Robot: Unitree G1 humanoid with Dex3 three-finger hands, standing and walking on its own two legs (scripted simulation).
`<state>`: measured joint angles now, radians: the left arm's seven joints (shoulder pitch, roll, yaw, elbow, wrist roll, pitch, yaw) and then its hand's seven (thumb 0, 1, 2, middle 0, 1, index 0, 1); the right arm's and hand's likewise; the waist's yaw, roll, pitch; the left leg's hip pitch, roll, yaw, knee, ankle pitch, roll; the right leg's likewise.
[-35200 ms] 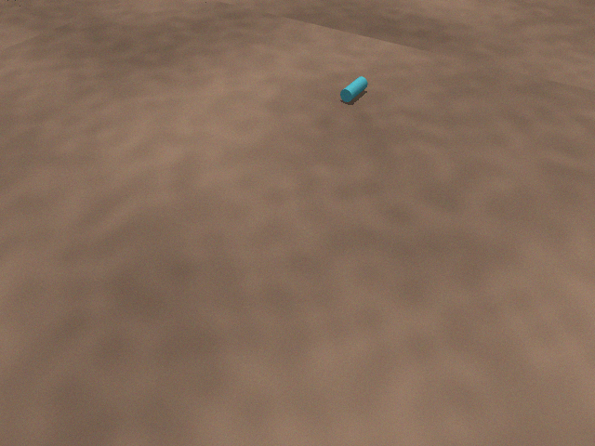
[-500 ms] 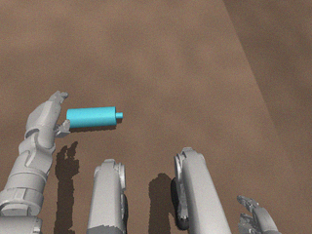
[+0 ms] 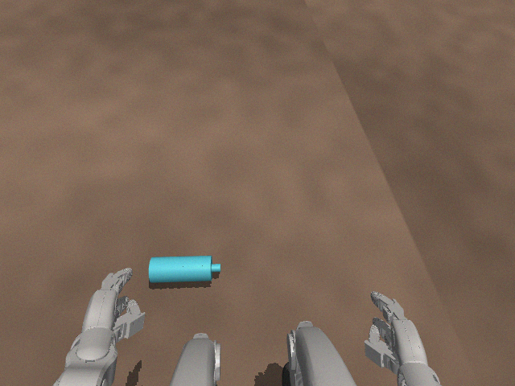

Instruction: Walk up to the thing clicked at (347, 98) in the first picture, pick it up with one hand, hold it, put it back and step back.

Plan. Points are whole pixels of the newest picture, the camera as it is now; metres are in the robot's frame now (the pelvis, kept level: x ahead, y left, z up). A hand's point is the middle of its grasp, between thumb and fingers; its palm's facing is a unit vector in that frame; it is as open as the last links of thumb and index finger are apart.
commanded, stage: home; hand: left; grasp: from above
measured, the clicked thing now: (186, 268) +0.50 +0.19 -0.60
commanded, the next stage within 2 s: none
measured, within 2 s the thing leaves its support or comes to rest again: neither
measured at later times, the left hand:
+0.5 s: hand (100, 345) +0.20 +0.19 +0.03, palm faces +0.09 -0.98 -0.20, open 7.4 cm
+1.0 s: hand (101, 341) +0.20 +0.19 +0.03, palm faces +0.07 -0.98 -0.21, open 7.4 cm
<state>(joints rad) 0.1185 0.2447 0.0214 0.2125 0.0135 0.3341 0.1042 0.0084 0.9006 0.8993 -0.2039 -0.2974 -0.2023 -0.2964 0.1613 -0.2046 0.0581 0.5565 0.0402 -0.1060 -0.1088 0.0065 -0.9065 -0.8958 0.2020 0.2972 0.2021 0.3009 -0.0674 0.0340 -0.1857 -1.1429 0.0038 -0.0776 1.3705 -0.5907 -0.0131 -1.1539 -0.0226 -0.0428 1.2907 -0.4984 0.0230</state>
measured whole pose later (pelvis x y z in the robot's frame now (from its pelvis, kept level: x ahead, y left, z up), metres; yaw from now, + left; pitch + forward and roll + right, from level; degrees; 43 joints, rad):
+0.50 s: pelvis +0.04 +0.01 +0.07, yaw +1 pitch +11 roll -3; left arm 0.51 0.22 0.04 -0.12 -0.06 0.46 0.03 0.01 0.91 0.90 -0.20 -0.30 -0.20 -0.30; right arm 0.28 -0.23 0.04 0.51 0.01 -0.22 -0.18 0.01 -0.91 -0.90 0.20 0.30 0.20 0.30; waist -0.03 0.06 -0.18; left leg -0.68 0.01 -0.07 1.01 -0.52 0.00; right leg -0.68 -0.02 -0.05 0.92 -0.43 0.03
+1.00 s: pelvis +0.04 +0.01 +0.07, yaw +0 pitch +10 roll -3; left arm 0.50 0.22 0.03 -0.12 -0.05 0.45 0.02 0.01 0.91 0.90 -0.20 -0.30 -0.20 -0.30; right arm 0.29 -0.22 0.04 0.55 0.01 -0.23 -0.17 0.01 -0.90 -0.90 0.20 0.30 0.20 0.30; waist -0.03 0.05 -0.16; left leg -0.67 0.01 -0.06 1.02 -0.53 0.00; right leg -0.68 -0.02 -0.04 0.93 -0.43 0.03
